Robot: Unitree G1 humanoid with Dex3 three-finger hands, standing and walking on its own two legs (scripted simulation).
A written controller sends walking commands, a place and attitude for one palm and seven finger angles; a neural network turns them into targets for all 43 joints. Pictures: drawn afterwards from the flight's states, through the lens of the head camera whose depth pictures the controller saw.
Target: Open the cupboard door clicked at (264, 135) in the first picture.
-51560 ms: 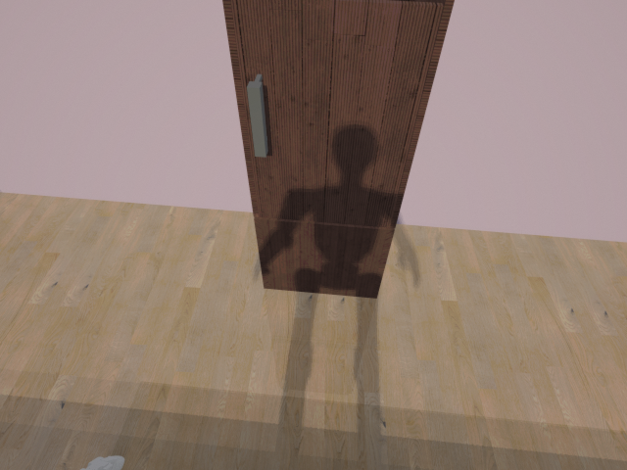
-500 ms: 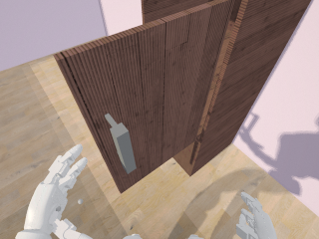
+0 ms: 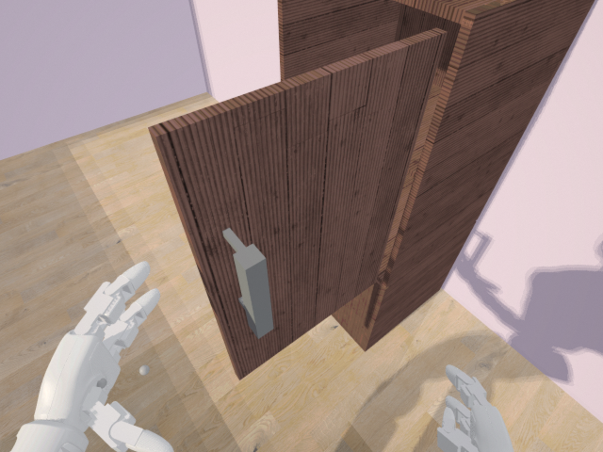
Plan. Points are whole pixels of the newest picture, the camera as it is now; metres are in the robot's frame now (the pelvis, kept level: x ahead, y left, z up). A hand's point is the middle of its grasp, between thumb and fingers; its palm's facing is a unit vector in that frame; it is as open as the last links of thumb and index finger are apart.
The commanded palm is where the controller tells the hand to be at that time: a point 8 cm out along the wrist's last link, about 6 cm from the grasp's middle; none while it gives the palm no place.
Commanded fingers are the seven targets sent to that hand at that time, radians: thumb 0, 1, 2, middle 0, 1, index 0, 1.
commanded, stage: draw the hand back to the body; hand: left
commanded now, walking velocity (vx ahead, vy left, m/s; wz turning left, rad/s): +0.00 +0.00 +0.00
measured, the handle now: (246, 284) +0.32 +0.10 +0.06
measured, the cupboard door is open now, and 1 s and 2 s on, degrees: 90 90 90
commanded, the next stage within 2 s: step back with the hand held close in 1.22 s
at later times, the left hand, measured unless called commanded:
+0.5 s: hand (69, 332) +0.20 +0.24 +0.15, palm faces +0.34 -0.86 -0.38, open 13.2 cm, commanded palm +0.16 +0.28 +0.18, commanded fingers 0.00 0.34 0.66 -0.18 -0.30 -0.18 -0.30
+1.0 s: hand (37, 286) +0.22 +0.25 +0.20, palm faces +0.45 -0.80 -0.39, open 7.8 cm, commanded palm +0.17 +0.29 +0.22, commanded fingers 0.00 0.90 0.90 -0.20 -0.30 -0.20 -0.30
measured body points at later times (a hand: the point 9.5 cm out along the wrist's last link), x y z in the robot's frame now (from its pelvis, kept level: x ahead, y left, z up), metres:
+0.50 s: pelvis +0.02 +0.01 +0.04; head +0.01 -0.01 +0.49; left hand +0.18 +0.29 +0.17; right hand +0.20 -0.21 -0.04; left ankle -0.01 +0.09 -0.69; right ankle +0.01 -0.11 -0.69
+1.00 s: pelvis +0.03 -0.01 +0.05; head +0.01 -0.03 +0.50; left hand +0.19 +0.29 +0.22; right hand +0.21 -0.23 -0.03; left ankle -0.01 +0.09 -0.69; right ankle +0.01 -0.11 -0.69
